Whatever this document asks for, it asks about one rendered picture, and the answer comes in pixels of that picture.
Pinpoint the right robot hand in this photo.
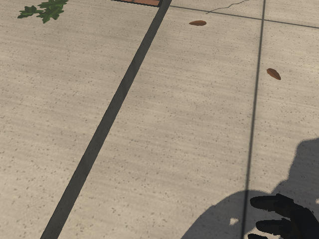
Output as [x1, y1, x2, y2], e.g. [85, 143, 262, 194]
[247, 193, 319, 239]

